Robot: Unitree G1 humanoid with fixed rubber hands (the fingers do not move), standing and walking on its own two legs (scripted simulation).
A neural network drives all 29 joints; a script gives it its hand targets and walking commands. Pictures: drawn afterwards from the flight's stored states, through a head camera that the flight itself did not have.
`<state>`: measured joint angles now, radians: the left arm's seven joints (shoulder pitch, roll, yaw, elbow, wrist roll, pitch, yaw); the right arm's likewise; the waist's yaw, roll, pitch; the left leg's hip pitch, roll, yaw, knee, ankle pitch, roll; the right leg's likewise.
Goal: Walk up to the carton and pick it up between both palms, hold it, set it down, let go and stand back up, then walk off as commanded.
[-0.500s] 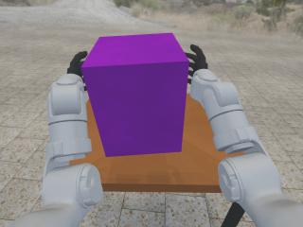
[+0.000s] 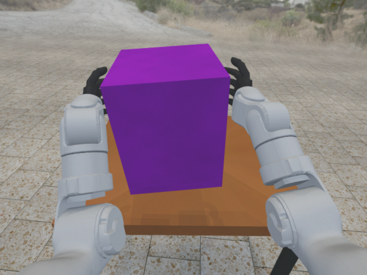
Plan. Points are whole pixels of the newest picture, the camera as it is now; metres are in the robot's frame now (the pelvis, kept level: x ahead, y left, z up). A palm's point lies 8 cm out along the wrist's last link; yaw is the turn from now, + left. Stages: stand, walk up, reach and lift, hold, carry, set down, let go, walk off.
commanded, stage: hold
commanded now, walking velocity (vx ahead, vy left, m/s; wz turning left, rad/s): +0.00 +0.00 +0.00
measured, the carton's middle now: (170, 116) +0.39 +0.00 +0.25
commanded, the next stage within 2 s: none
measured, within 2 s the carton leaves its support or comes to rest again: neither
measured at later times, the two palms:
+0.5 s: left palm (93, 100) +0.35 +0.15 +0.30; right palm (244, 93) +0.34 -0.14 +0.32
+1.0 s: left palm (94, 102) +0.36 +0.15 +0.30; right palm (243, 94) +0.35 -0.14 +0.32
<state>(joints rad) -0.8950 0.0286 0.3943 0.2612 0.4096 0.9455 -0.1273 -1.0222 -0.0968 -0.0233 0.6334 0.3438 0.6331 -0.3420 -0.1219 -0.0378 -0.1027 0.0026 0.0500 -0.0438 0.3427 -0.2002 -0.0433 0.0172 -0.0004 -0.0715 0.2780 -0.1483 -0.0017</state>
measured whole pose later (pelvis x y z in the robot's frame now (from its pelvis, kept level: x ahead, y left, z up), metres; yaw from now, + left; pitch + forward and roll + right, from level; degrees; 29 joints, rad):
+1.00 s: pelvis +0.00 +0.00 +0.00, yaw +0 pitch -8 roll -1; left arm -0.91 0.04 0.40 0.29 0.39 0.91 -0.13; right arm -1.03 -0.10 -0.01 0.63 0.33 0.61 -0.35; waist -0.12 -0.04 -0.11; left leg -0.02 0.06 -0.05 0.34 -0.19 -0.05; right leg -0.01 0.01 -0.07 0.28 -0.14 -0.01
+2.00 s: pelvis +0.00 -0.01 +0.00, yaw +1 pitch -8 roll -1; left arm -0.92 0.05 0.40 0.30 0.40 0.93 -0.14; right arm -1.03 -0.08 -0.03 0.63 0.33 0.63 -0.36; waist -0.13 -0.03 -0.11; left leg -0.01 0.05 -0.06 0.34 -0.19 -0.05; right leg 0.01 0.00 -0.09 0.28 -0.15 -0.01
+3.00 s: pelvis -0.01 -0.01 +0.00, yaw +1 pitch -8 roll -1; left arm -0.97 0.07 0.41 0.38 0.40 0.90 -0.14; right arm -1.07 -0.07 -0.08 0.69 0.28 0.62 -0.34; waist -0.11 -0.04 -0.11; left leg -0.03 0.05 -0.06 0.33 -0.17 -0.05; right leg -0.02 0.00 -0.08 0.30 -0.15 -0.01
